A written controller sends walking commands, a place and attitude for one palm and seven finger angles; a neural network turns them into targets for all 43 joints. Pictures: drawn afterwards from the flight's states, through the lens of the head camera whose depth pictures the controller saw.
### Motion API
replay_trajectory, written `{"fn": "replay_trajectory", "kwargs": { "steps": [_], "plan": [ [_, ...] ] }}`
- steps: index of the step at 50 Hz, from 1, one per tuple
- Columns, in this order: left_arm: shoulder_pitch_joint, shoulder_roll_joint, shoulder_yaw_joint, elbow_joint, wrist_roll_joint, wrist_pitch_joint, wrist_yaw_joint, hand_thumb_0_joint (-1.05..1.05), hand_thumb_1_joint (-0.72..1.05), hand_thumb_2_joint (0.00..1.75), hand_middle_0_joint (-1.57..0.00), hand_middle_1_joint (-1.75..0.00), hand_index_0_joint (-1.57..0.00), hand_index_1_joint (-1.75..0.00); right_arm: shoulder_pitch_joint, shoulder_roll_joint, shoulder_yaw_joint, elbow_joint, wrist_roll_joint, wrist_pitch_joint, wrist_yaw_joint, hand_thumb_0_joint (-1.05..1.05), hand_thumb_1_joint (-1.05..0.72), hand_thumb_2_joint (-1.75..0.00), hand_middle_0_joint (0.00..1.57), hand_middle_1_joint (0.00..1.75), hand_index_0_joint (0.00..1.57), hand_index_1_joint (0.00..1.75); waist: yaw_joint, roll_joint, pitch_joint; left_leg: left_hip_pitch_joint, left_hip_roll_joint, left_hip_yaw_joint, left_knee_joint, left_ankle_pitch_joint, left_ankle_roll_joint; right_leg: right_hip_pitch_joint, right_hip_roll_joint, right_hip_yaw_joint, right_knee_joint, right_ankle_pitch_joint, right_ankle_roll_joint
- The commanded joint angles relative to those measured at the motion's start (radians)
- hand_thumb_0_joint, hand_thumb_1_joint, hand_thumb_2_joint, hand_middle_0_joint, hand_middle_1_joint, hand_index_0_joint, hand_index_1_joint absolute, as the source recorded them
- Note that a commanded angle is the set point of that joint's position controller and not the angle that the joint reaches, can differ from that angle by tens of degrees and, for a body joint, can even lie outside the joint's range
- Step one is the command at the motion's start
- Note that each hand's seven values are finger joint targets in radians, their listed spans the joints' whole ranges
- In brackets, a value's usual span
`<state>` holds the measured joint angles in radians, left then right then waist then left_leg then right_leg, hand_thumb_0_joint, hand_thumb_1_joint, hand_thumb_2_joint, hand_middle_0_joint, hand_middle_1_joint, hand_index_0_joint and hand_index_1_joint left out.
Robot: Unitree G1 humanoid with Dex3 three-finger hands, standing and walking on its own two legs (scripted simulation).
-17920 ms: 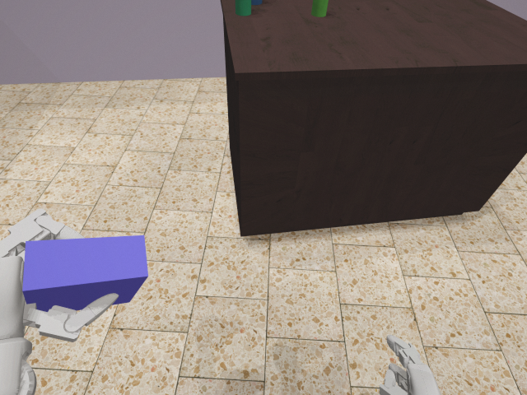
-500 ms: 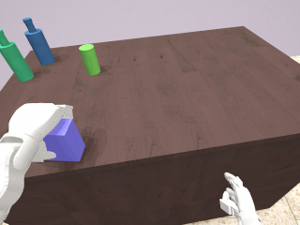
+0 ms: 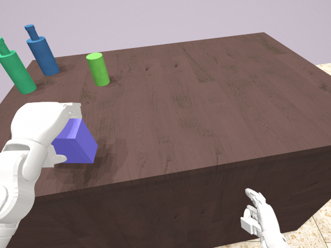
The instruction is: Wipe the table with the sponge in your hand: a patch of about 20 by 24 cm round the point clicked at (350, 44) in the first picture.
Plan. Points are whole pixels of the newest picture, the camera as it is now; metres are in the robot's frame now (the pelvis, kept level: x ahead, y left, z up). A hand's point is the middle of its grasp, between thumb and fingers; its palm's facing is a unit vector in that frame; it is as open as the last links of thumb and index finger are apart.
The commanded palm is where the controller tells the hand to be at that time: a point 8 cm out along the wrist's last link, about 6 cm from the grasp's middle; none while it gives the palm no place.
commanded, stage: move the sponge above the wiping area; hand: left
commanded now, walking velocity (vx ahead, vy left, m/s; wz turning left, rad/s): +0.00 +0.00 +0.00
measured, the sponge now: (63, 146) +0.25 +0.29 +0.15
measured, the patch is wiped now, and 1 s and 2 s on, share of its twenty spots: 0.05 0.05 0.05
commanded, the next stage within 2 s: lower the sponge onto the table in 0.90 s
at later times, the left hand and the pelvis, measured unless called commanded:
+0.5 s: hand (51, 117) +0.26 +0.29 +0.23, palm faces +0.22 +0.07 -0.97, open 9.2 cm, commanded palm +0.22 +0.31 +0.28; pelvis +0.00 -0.02 +0.00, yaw +1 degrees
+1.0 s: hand (34, 109) +0.26 +0.32 +0.24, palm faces +0.28 +0.04 -0.96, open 9.2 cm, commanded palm +0.21 +0.32 +0.28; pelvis +0.01 -0.01 +0.00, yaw +1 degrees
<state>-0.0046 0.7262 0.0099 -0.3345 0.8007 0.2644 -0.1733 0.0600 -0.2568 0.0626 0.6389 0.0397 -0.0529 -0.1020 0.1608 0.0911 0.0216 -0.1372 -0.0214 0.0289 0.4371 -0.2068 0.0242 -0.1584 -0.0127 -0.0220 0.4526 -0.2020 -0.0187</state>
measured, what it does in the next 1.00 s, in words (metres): stands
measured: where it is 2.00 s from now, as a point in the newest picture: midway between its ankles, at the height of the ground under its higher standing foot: outside the picture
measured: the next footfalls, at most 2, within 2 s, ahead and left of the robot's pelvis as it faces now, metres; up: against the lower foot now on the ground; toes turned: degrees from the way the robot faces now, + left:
none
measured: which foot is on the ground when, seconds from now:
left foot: down 0.00-1.00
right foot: down 0.00-1.00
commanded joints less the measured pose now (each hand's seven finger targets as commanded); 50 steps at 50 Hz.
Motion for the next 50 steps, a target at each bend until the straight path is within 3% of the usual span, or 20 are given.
{"fn": "replay_trajectory", "kwargs": {
  "steps": [1, 4, 10, 12, 15, 18, 19, 20, 24, 28, 30, 33, 35, 38, 39, 41, 44, 45, 49, 50],
  "plan": [
    [-0.475, 0.304, 0.340, -0.003, -0.032, 0.103, 0.134, 0.00, 0.10, 1.30, -1.20, -1.60, -1.20, -1.60, -0.237, -0.097, -0.042, -0.132, 0.016, -0.027, 0.007, 0.00, -0.90, -0.90, 0.20, 0.30, 0.20, 0.30, 0.012, 0.037, -0.157, 0.007, 0.015, -0.105, -0.070, 0.175, -0.038, 0.036, 0.016, 0.121, -0.118, 0.052, -0.076],
    [-0.351, 0.247, 0.278, 0.131, -0.051, 0.162, 0.059, 0.00, 0.10, 1.30, -1.20, -1.60, -1.20, -1.60, -0.282, -0.110, -0.026, -0.149, 0.046, -0.013, 0.007, 0.00, -0.90, -0.90, 0.20, 0.30, 0.20, 0.30, -0.004, -0.033, -0.077, -0.046, 0.012, -0.094, -0.090, 0.071, -0.033, -0.013, 0.022, 0.124, -0.137, -0.011, -0.061],
    [-0.282, 0.096, 0.082, 0.135, -0.037, 0.177, -0.063, 0.00, 0.10, 1.30, -1.20, -1.60, -1.20, -1.60, -0.266, -0.111, -0.011, -0.214, 0.060, -0.019, 0.002, 0.00, -0.90, -0.90, 0.20, 0.30, 0.20, 0.30, -0.045, -0.078, -0.120, -0.076, 0.019, -0.089, -0.086, -0.090, -0.020, -0.036, -0.011, 0.055, -0.121, -0.075, -0.025],
    [-0.359, 0.156, 0.093, 0.053, -0.007, 0.130, -0.070, 0.00, 0.10, 1.30, -1.20, -1.60, -1.20, -1.60, -0.253, -0.110, -0.016, -0.210, 0.051, -0.038, -0.008, 0.00, -0.90, -0.90, 0.20, 0.30, 0.20, 0.30, -0.051, -0.057, -0.187, -0.037, 0.012, -0.097, -0.083, -0.098, -0.009, -0.024, -0.010, 0.049, -0.106, -0.092, -0.023],
    [-0.601, 0.356, 0.202, -0.192, 0.071, 0.031, -0.047, 0.00, 0.10, 1.30, -1.20, -1.60, -1.20, -1.60, -0.258, -0.097, -0.015, -0.232, 0.018, -0.081, -0.035, 0.00, -0.90, -0.90, 0.20, 0.30, 0.20, 0.30, -0.022, 0.058, -0.391, 0.031, -0.018, -0.103, -0.047, -0.008, 0.008, 0.068, -0.010, 0.090, -0.065, -0.091, -0.047],
    [-0.606, 0.480, 0.350, -0.188, 0.118, -0.065, 0.024, 0.00, 0.10, 1.30, -1.20, -1.60, -1.20, -1.60, -0.200, -0.094, -0.025, -0.177, -0.011, -0.100, -0.057, 0.00, -0.90, -0.90, 0.20, 0.30, 0.20, 0.30, -0.007, 0.082, -0.339, 0.056, -0.019, -0.117, -0.063, 0.058, 0.003, 0.050, 0.016, 0.108, -0.078, -0.066, -0.067],
    [-0.617, 0.529, 0.406, -0.169, 0.110, -0.065, 0.053, 0.00, 0.10, 1.30, -1.20, -1.60, -1.20, -1.60, -0.226, -0.101, -0.028, -0.172, -0.005, -0.114, -0.059, 0.00, -0.90, -0.90, 0.20, 0.30, 0.20, 0.30, 0.002, 0.123, -0.315, 0.041, -0.016, -0.124, -0.061, 0.031, -0.001, 0.051, 0.024, 0.175, -0.084, -0.086, -0.086],
    [-0.621, 0.426, 0.340, -0.067, 0.080, -0.057, 0.071, 0.00, 0.10, 1.30, -1.20, -1.60, -1.20, -1.60, -0.205, -0.087, -0.032, -0.148, -0.007, -0.107, -0.062, 0.00, -0.90, -0.90, 0.20, 0.30, 0.20, 0.30, -0.008, 0.094, -0.260, 0.020, -0.013, -0.115, -0.064, 0.054, -0.010, 0.038, 0.010, 0.149, -0.091, -0.061, -0.088],
    [-0.608, 0.315, 0.291, 0.233, -0.035, 0.061, 0.085, 0.00, 0.10, 1.30, -1.20, -1.60, -1.20, -1.60, -0.247, -0.110, -0.041, -0.095, 0.037, -0.063, -0.031, 0.00, -0.90, -0.90, 0.20, 0.30, 0.20, 0.30, -0.008, 0.026, -0.085, -0.047, 0.005, -0.107, -0.071, 0.026, -0.034, -0.035, 0.012, 0.157, -0.144, -0.068, -0.075],
    [-0.424, 0.271, 0.217, 0.303, -0.005, 0.145, -0.010, 0.00, 0.10, 1.30, -1.20, -1.60, -1.20, -1.60, -0.221, -0.138, -0.035, -0.138, 0.032, -0.019, -0.014, 0.00, -0.90, -0.90, 0.20, 0.30, 0.20, 0.30, -0.010, -0.096, -0.149, -0.083, 0.003, -0.075, -0.062, 0.078, -0.024, 0.019, -0.006, 0.082, -0.104, 0.026, -0.037],
    [-0.344, 0.202, 0.157, 0.298, 0.000, 0.171, -0.065, 0.00, 0.10, 1.30, -1.20, -1.60, -1.20, -1.60, -0.229, -0.136, -0.027, -0.182, 0.039, -0.009, -0.002, 0.00, -0.90, -0.90, 0.20, 0.30, 0.20, 0.30, -0.020, -0.101, -0.173, -0.094, 0.007, -0.070, -0.046, 0.076, -0.021, 0.032, -0.016, 0.073, -0.093, 0.047, -0.033],
    [-0.303, 0.210, 0.145, 0.191, 0.016, 0.154, -0.121, 0.00, 0.10, 1.30, -1.20, -1.60, -1.20, -1.60, -0.220, -0.130, -0.025, -0.211, 0.048, -0.007, 0.004, 0.00, -0.90, -0.90, 0.20, 0.30, 0.20, 0.30, -0.038, -0.124, -0.239, -0.062, 0.003, -0.065, -0.019, 0.090, -0.004, 0.037, -0.016, 0.053, -0.066, 0.086, -0.019],
    [-0.361, 0.250, 0.164, 0.050, 0.023, 0.095, -0.140, 0.00, 0.10, 1.30, -1.20, -1.60, -1.20, -1.60, -0.223, -0.116, -0.017, -0.244, 0.039, -0.025, 0.001, 0.00, -0.90, -0.90, 0.20, 0.30, 0.20, 0.30, -0.034, -0.086, -0.326, -0.023, -0.008, -0.073, -0.001, 0.114, 0.009, 0.062, -0.018, 0.059, -0.052, 0.090, -0.025],
    [-0.424, 0.455, 0.332, -0.173, 0.044, -0.035, -0.129, 0.00, 0.10, 1.30, -1.20, -1.60, -1.20, -1.60, -0.185, -0.103, -0.023, -0.241, 0.010, -0.049, -0.020, 0.00, -0.90, -0.90, 0.20, 0.30, 0.20, 0.30, -0.013, -0.037, -0.412, 0.060, -0.025, -0.078, 0.031, 0.223, 0.026, 0.084, -0.017, 0.071, -0.028, 0.173, -0.032],
    [-0.441, 0.532, 0.408, -0.311, 0.048, -0.079, -0.091, 0.00, 0.10, 1.30, -1.20, -1.60, -1.20, -1.60, -0.215, -0.094, -0.020, -0.256, 0.004, -0.075, -0.027, 0.00, -0.90, -0.90, 0.20, 0.30, 0.20, 0.30, -0.002, 0.050, -0.438, 0.094, -0.023, -0.093, 0.030, 0.241, 0.023, 0.093, -0.001, 0.135, -0.026, 0.171, -0.055],
    [-0.365, 0.509, 0.459, -0.274, 0.036, -0.122, -0.001, 0.00, 0.10, 1.30, -1.20, -1.60, -1.20, -1.60, -0.141, -0.079, -0.030, -0.217, -0.019, -0.088, -0.040, 0.00, -0.90, -0.90, 0.20, 0.30, 0.20, 0.30, 0.006, 0.094, -0.358, 0.089, -0.020, -0.090, 0.015, 0.288, 0.009, 0.061, -0.004, 0.097, -0.040, 0.156, -0.067],
    [-0.417, 0.417, 0.450, -0.059, -0.025, -0.054, 0.076, 0.00, 0.10, 1.30, -1.20, -1.60, -1.20, -1.60, -0.176, -0.102, -0.051, -0.163, 0.016, -0.067, -0.028, 0.00, -0.90, -0.90, 0.20, 0.30, 0.20, 0.30, -0.003, 0.114, -0.162, 0.040, -0.001, -0.107, -0.006, 0.221, -0.022, -0.005, 0.015, 0.174, -0.108, 0.102, -0.088],
    [-0.482, 0.377, 0.409, 0.023, -0.045, -0.021, 0.096, 0.00, 0.10, 1.30, -1.20, -1.60, -1.20, -1.60, -0.157, -0.111, -0.057, -0.137, 0.015, -0.049, -0.023, 0.00, -0.90, -0.90, 0.20, 0.30, 0.20, 0.30, -0.009, 0.108, -0.149, 0.016, 0.011, -0.095, -0.018, 0.191, -0.028, 0.002, -0.002, 0.135, -0.119, 0.078, -0.074],
    [-0.443, 0.295, 0.294, 0.236, -0.060, 0.091, 0.060, 0.00, 0.10, 1.30, -1.20, -1.60, -1.20, -1.60, -0.230, -0.127, -0.041, -0.133, 0.042, -0.027, -0.017, 0.00, -0.90, -0.90, 0.20, 0.30, 0.20, 0.30, -0.015, -0.059, -0.070, -0.049, 0.012, -0.090, -0.065, 0.071, -0.029, -0.036, 0.009, 0.123, -0.144, -0.030, -0.056],
    [-0.427, 0.288, 0.267, 0.251, -0.048, 0.109, 0.038, 0.00, 0.10, 1.30, -1.20, -1.60, -1.20, -1.60, -0.207, -0.139, -0.040, -0.142, 0.033, -0.014, -0.018, 0.00, -0.90, -0.90, 0.20, 0.30, 0.20, 0.30, -0.012, -0.080, -0.114, -0.061, 0.016, -0.085, -0.071, 0.064, -0.028, -0.005, -0.009, 0.080, -0.125, -0.015, -0.045]
  ]
}}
